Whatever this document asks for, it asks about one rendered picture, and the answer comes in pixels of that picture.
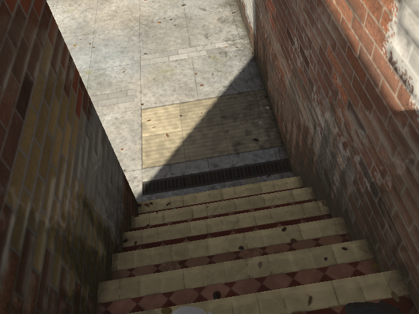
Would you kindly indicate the right robot hand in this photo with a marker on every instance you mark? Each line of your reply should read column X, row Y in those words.
column 371, row 308

